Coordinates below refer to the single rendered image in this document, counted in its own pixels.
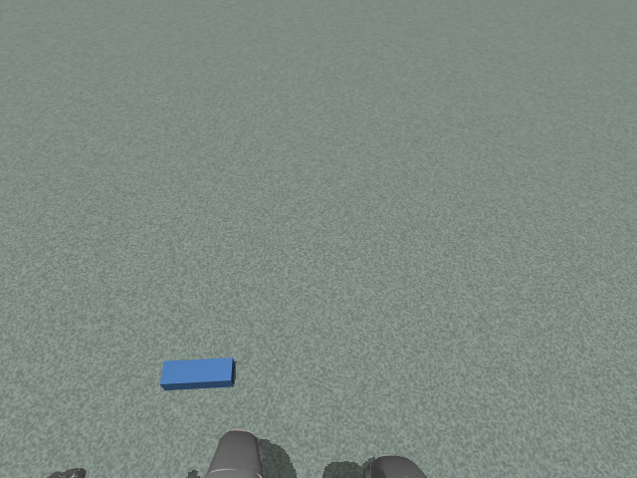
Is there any carton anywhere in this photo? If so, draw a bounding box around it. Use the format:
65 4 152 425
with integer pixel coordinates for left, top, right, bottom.
160 358 235 390

